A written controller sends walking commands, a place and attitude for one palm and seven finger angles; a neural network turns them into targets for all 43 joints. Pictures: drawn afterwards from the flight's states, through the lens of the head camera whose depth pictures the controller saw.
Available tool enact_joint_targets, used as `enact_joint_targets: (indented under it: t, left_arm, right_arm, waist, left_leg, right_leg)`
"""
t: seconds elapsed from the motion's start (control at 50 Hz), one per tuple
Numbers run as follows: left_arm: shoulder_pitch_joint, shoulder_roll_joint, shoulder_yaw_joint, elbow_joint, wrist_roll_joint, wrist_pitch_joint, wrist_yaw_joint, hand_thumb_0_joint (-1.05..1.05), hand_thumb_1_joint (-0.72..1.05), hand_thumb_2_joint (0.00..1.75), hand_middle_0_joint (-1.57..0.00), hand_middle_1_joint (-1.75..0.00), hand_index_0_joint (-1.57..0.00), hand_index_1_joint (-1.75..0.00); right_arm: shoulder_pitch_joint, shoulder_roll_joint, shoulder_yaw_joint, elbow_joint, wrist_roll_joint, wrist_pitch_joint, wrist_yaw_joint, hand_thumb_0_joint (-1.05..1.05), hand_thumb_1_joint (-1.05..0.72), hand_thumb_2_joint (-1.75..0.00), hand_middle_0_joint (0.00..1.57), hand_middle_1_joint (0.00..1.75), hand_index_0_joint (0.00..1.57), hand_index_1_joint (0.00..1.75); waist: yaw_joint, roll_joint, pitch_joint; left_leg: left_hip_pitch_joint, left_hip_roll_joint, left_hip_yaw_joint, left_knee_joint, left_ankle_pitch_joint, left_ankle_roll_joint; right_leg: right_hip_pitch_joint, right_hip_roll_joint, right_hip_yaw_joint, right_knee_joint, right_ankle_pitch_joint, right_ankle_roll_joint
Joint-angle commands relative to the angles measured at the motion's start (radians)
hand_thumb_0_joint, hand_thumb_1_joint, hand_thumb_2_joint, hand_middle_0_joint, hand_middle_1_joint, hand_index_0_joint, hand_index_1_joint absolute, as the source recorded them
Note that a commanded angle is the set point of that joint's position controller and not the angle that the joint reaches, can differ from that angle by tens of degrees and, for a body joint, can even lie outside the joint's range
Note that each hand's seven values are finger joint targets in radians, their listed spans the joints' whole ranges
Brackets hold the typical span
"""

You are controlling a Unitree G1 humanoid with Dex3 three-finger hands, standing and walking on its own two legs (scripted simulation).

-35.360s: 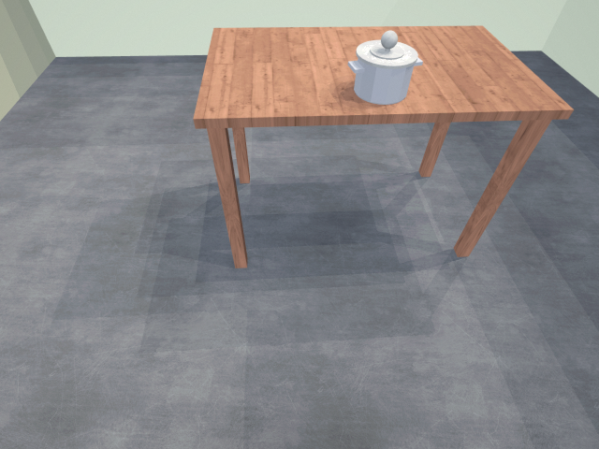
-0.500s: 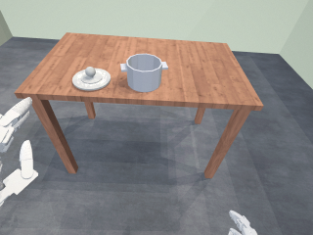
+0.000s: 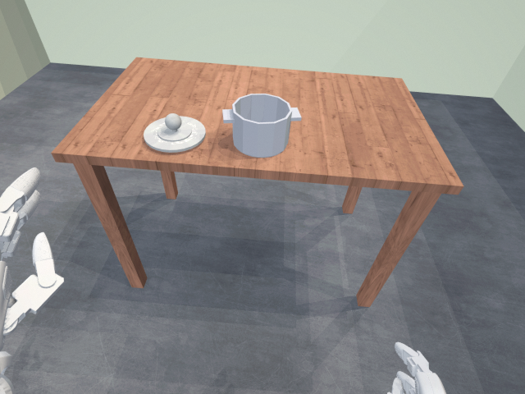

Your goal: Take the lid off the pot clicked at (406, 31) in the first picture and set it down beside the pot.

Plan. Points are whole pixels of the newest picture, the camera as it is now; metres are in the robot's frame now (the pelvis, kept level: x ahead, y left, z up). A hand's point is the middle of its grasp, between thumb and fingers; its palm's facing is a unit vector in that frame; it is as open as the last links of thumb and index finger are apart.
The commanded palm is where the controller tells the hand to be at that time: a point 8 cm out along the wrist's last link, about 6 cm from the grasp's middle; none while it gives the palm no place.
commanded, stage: stop stepping back and stand still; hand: left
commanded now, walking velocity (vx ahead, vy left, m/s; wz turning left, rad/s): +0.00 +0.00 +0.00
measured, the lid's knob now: (173, 121) +0.76 +0.30 +0.00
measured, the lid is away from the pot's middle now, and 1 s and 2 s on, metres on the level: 0.24 0.24 0.24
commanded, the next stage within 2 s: let the arm hang, fingers relaxed in 0.96 s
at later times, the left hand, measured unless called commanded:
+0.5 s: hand out of the picture +0.06 +0.19 -0.18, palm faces +0.06 -0.98 -0.20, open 7.0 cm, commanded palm none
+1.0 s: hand out of the picture +0.05 +0.18 -0.17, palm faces +0.03 -0.98 -0.18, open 7.3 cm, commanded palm none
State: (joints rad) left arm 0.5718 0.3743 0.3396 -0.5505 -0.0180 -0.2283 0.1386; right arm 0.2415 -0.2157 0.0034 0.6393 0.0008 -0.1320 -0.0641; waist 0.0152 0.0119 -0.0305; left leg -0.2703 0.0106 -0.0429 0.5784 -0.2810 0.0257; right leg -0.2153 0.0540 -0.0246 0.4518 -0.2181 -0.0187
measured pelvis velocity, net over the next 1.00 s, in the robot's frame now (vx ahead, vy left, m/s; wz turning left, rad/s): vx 0.03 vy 0.01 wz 0.01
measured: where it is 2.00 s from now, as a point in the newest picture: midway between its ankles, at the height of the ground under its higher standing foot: outside the picture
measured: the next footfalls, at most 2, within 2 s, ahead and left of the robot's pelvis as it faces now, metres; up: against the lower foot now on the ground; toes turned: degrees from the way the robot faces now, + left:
none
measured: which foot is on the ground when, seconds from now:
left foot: down 0.00-1.00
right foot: down 0.00-1.00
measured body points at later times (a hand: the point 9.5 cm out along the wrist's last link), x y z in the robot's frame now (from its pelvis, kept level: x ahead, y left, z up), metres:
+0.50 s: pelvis +0.03 +0.00 +0.00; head +0.06 +0.03 +0.44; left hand +0.05 +0.24 -0.16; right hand +0.04 -0.26 -0.14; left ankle +0.02 +0.11 -0.74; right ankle +0.01 -0.10 -0.73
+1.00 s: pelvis +0.03 +0.01 +0.01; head +0.05 +0.02 +0.45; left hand +0.05 +0.24 -0.16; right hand +0.03 -0.21 -0.15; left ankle +0.02 +0.11 -0.74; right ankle +0.01 -0.10 -0.74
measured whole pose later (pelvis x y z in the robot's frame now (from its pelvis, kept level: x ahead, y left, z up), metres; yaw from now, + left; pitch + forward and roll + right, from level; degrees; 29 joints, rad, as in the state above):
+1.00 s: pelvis +0.03 +0.01 +0.01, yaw +1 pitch -1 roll +0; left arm 0.26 0.16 0.01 1.09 0.01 0.01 0.04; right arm 0.31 -0.12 -0.03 1.07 -0.01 0.00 -0.04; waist -0.01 -0.01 0.03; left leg -0.18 -0.02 0.02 0.46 -0.27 0.04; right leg -0.14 0.02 0.01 0.44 -0.28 -0.01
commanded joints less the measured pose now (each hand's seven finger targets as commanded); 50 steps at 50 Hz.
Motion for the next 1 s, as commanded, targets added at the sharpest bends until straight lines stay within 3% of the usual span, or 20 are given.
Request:
enact_joint_targets:
  t: [0.0,0.02,0.04,0.06,0.12,0.18,0.2,0.24,0.26,0.28,0.3,0.36,0.4,0.42,0.46,0.48,0.52,0.56,0.7,0.98]
  left_arm:
    - [-0.061,0.126,0.082,-0.112,-0.019,-0.040,0.001,0.00,0.90,0.90,-0.20,-0.30,-0.20,-0.30]
    - [-0.180,-0.001,-0.271,0.653,0.068,0.088,-0.107,0.00,0.90,0.90,-0.20,-0.30,-0.20,-0.30]
    - [-0.160,-0.025,-0.203,0.681,0.077,0.181,-0.130,0.00,0.90,0.90,-0.20,-0.30,-0.20,-0.30]
    - [-0.142,-0.055,-0.208,0.681,0.067,0.207,-0.133,0.00,0.90,0.90,-0.20,-0.30,-0.20,-0.30]
    - [-0.234,-0.063,-0.238,0.795,0.056,0.217,-0.129,0.00,0.90,0.90,-0.20,-0.30,-0.20,-0.30]
    - [-0.276,-0.034,-0.246,0.970,0.045,0.215,-0.117,0.00,0.90,0.90,-0.20,-0.30,-0.20,-0.30]
    - [-0.250,-0.017,-0.245,1.038,0.046,0.214,-0.115,0.00,0.90,0.90,-0.20,-0.30,-0.20,-0.30]
    - [-0.234,0.064,-0.244,1.143,0.046,0.207,-0.106,0.00,0.90,0.90,-0.20,-0.30,-0.20,-0.30]
    - [-0.266,0.064,-0.249,1.188,0.042,0.200,-0.103,0.00,0.90,0.90,-0.20,-0.30,-0.20,-0.30]
    - [-0.283,0.049,-0.252,1.229,0.043,0.197,-0.100,0.00,0.90,0.90,-0.20,-0.30,-0.20,-0.30]
    - [-0.291,0.036,-0.260,1.263,0.043,0.197,-0.100,0.00,0.90,0.90,-0.20,-0.30,-0.20,-0.30]
    - [-0.314,-0.023,-0.256,1.329,0.043,0.203,-0.100,0.00,0.90,0.90,-0.20,-0.30,-0.20,-0.30]
    - [-0.320,-0.031,-0.268,1.376,0.030,0.206,-0.102,0.00,0.90,0.90,-0.20,-0.30,-0.20,-0.30]
    - [-0.308,-0.058,-0.275,1.389,0.025,0.214,-0.106,0.00,0.90,0.90,-0.20,-0.30,-0.20,-0.30]
    - [-0.278,-0.104,-0.296,1.428,0.021,0.224,-0.109,0.00,0.90,0.90,-0.20,-0.30,-0.20,-0.30]
    - [-0.275,-0.111,-0.300,1.443,0.023,0.224,-0.110,0.00,0.90,0.90,-0.20,-0.30,-0.20,-0.30]
    - [-0.285,-0.096,-0.300,1.488,0.021,0.227,-0.111,0.00,0.90,0.90,-0.20,-0.30,-0.20,-0.30]
    - [-0.281,-0.099,-0.306,1.517,0.020,0.227,-0.111,0.00,0.90,0.90,-0.20,-0.30,-0.20,-0.30]
    - [-0.269,-0.115,-0.315,1.576,0.024,0.224,-0.103,0.00,0.90,0.90,-0.20,-0.30,-0.20,-0.30]
    - [-0.251,-0.138,-0.311,1.614,0.026,0.222,-0.098,0.00,0.90,0.90,-0.20,-0.30,-0.20,-0.30]
  right_arm:
    - [-0.122,-0.120,-0.049,-0.177,0.011,-0.048,-0.016,0.00,-0.90,-0.90,0.20,0.30,0.20,0.30]
    - [-0.081,-0.246,-0.121,0.091,0.008,-0.114,0.073,0.00,-0.90,-0.90,0.20,0.30,0.20,0.30]
    - [-0.021,-0.236,-0.116,0.102,0.001,-0.021,0.079,0.00,-0.90,-0.90,0.20,0.30,0.20,0.30]
    - [-0.028,-0.208,-0.103,0.079,0.002,0.014,0.072,0.00,-0.90,-0.90,0.20,0.30,0.20,0.30]
    - [-0.018,-0.185,-0.082,0.059,-0.025,0.047,0.063,0.00,-0.90,-0.90,0.20,0.30,0.20,0.30]
    - [-0.034,-0.203,-0.084,0.077,-0.031,0.075,0.048,0.00,-0.90,-0.90,0.20,0.30,0.20,0.30]
    - [-0.061,-0.188,-0.082,0.081,-0.024,0.083,0.045,0.00,-0.90,-0.90,0.20,0.30,0.20,0.30]
    - [-0.047,-0.120,-0.072,0.095,-0.004,0.090,0.047,0.00,-0.90,-0.90,0.20,0.30,0.20,0.30]
    - [-0.041,-0.118,-0.074,0.113,-0.005,0.097,0.044,0.00,-0.90,-0.90,0.20,0.30,0.20,0.30]
    - [-0.026,-0.121,-0.081,0.136,-0.005,0.102,0.040,0.00,-0.90,-0.90,0.20,0.30,0.20,0.30]
    - [-0.010,-0.111,-0.082,0.157,-0.003,0.106,0.040,0.00,-0.90,-0.90,0.20,0.30,0.20,0.30]
    - [0.045,-0.048,-0.074,0.206,-0.006,0.119,0.043,0.00,-0.90,-0.90,0.20,0.30,0.20,0.30]
    - [0.113,-0.032,-0.067,0.245,-0.008,0.120,0.045,0.00,-0.90,-0.90,0.20,0.30,0.20,0.30]
    - [0.118,-0.042,-0.067,0.252,-0.012,0.118,0.042,0.00,-0.90,-0.90,0.20,0.30,0.20,0.30]
    - [0.103,-0.098,-0.069,0.258,-0.022,0.121,0.026,0.00,-0.90,-0.90,0.20,0.30,0.20,0.30]
    - [0.103,-0.097,-0.067,0.263,-0.023,0.123,0.021,0.00,-0.90,-0.90,0.20,0.30,0.20,0.30]
    - [0.109,-0.063,-0.057,0.295,-0.015,0.118,0.018,0.00,-0.90,-0.90,0.20,0.30,0.20,0.30]
    - [0.128,-0.057,-0.054,0.313,-0.012,0.117,0.016,0.00,-0.90,-0.90,0.20,0.30,0.20,0.30]
    - [0.133,-0.030,-0.055,0.358,-0.010,0.123,0.022,0.00,-0.90,-0.90,0.20,0.30,0.20,0.30]
    - [0.142,-0.007,-0.050,0.405,-0.010,0.116,0.016,0.00,-0.90,-0.90,0.20,0.30,0.20,0.30]
  waist:
    - [-0.035,-0.051,0.009]
    - [-0.102,0.006,0.020]
    - [-0.056,0.030,-0.003]
    - [-0.048,0.063,-0.009]
    - [-0.041,0.002,-0.065]
    - [-0.007,-0.009,-0.072]
    - [0.015,-0.035,-0.088]
    - [0.012,-0.166,-0.071]
    - [0.003,-0.190,-0.055]
    - [-0.004,-0.157,-0.061]
    - [-0.007,-0.078,-0.066]
    - [-0.039,-0.003,-0.013]
    - [-0.056,0.019,-0.027]
    - [-0.047,0.069,-0.020]
    - [-0.019,0.112,0.008]
    - [-0.012,0.052,0.025]
    - [-0.016,0.124,0.029]
    - [-0.020,0.082,0.027]
    - [-0.025,-0.047,0.081]
    - [-0.022,0.022,0.097]
  left_leg:
    - [0.065,0.035,-0.030,-0.158,0.024,0.025]
    - [0.020,0.092,-0.119,-0.040,0.265,0.023]
    - [-0.011,0.117,-0.142,-0.097,0.389,0.036]
    - [-0.015,0.140,-0.157,-0.120,0.450,0.056]
    - [0.063,0.204,-0.300,-0.143,0.622,0.145]
    - [0.102,0.189,-0.239,-0.083,0.781,0.142]
    - [0.035,0.122,-0.159,-0.034,0.670,0.088]
    - [-0.131,-0.043,0.009,0.106,0.171,-0.011]
    - [-0.162,-0.048,0.017,0.176,-0.122,-0.019]
    - [-0.171,-0.033,0.004,0.233,-0.187,-0.016]
    - [-0.153,-0.026,-0.001,0.263,-0.195,-0.016]
    - [-0.079,0.006,0.017,0.130,-0.126,-0.015]
    - [0.045,0.029,0.007,-0.063,0.121,-0.002]
    - [0.101,0.087,-0.087,-0.115,0.250,0.029]
    - [0.070,0.185,-0.180,-0.185,0.239,0.098]
    - [0.039,0.171,-0.148,-0.175,0.229,0.088]
    - [0.052,0.130,-0.103,-0.170,0.314,0.061]
    - [0.070,0.129,-0.094,-0.182,0.310,0.058]
    - [0.061,0.092,-0.057,-0.194,0.145,0.040]
    - [0.080,0.095,-0.047,-0.212,0.182,0.040]
  right_leg:
    - [-0.032,-0.115,0.139,-0.141,-0.065,-0.013]
    - [-0.179,-0.142,0.003,0.076,0.043,-0.028]
    - [-0.143,-0.112,-0.004,0.147,0.063,-0.013]
    - [-0.133,-0.079,-0.016,0.206,0.018,0.003]
    - [-0.197,-0.045,0.026,0.334,-0.176,0.004]
    - [-0.091,-0.057,0.073,0.220,-0.094,0.000]
    - [0.052,-0.083,0.101,0.103,0.138,-0.004]
    - [0.203,-0.295,0.350,-0.031,0.534,-0.083]
    - [0.235,-0.334,0.379,-0.038,0.723,-0.131]
    - [0.251,-0.338,0.365,-0.033,0.788,-0.157]
    - [0.230,-0.342,0.348,-0.043,0.733,-0.183]
    - [0.127,-0.299,0.282,-0.068,0.530,-0.194]
    - [0.075,-0.239,0.202,-0.031,0.391,-0.124]
    - [-0.001,-0.157,0.131,0.013,0.252,-0.074]
    - [-0.011,-0.081,0.054,0.009,0.023,-0.022]
    - [0.027,-0.075,0.061,-0.024,0.039,-0.019]
    - [0.048,-0.096,0.062,-0.013,0.120,-0.026]
    - [0.058,-0.097,0.058,-0.025,0.117,-0.028]
    - [0.038,-0.122,0.095,-0.088,0.089,-0.036]
    - [0.027,-0.118,0.094,-0.074,0.105,-0.032]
